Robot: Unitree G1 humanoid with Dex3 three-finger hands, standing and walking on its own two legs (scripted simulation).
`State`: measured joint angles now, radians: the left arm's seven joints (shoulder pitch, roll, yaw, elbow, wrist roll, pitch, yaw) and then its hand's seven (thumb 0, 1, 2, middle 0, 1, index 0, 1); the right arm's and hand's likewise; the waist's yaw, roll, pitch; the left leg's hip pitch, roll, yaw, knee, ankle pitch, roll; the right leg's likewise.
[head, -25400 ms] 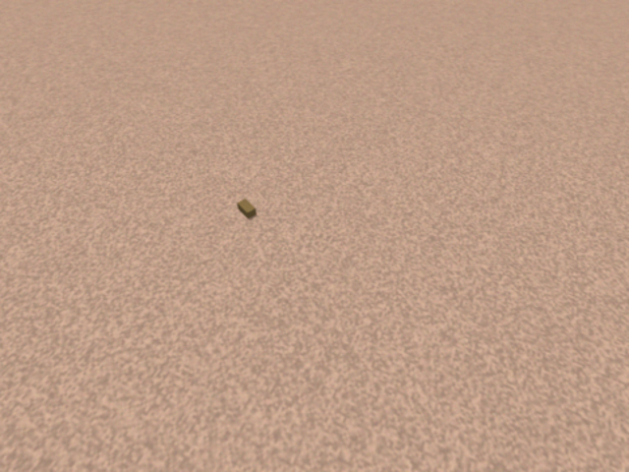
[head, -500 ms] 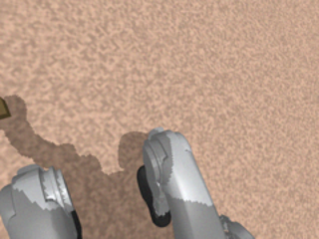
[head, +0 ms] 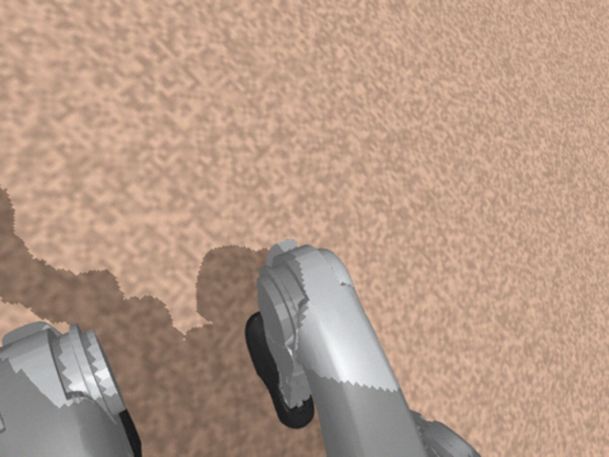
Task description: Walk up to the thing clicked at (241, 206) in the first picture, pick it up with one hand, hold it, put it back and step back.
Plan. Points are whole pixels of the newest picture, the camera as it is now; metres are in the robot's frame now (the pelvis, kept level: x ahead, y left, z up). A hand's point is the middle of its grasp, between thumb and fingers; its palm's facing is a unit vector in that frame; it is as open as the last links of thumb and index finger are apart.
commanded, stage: rest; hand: left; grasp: from above
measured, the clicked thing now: out of the picture +0.46 +0.29 -0.27
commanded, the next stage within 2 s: open in 0.52 s
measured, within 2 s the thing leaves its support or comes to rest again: rests again in 0.14 s
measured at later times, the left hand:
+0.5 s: hand out of the picture +0.45 +0.29 -0.24, palm faces -0.43 -0.15 -0.89, open 7.3 cm
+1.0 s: hand out of the picture +0.45 +0.29 -0.24, palm faces -0.43 -0.14 -0.89, open 9.5 cm
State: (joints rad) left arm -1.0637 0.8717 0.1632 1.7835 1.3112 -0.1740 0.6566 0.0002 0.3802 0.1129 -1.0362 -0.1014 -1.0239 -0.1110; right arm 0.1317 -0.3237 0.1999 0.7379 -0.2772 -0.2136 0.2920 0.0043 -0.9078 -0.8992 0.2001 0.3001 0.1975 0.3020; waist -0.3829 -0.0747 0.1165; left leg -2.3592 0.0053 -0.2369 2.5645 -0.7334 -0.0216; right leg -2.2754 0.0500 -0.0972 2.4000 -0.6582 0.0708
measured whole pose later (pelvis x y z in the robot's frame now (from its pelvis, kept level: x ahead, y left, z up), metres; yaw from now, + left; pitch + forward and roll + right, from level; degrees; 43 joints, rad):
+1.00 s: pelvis -0.01 +0.00 +0.00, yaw -2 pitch +26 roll -15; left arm -1.10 0.96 0.11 1.84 1.29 -0.18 0.70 0.00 0.15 0.44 -0.73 -0.35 -0.70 -0.38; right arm 0.10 -0.36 0.29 0.70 -0.29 -0.29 0.33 0.00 -0.90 -0.90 0.20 0.30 0.20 0.30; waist -0.41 -0.13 0.19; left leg -2.33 0.01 -0.28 2.58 -0.72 -0.01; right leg -2.23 0.06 -0.13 2.37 -0.64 0.08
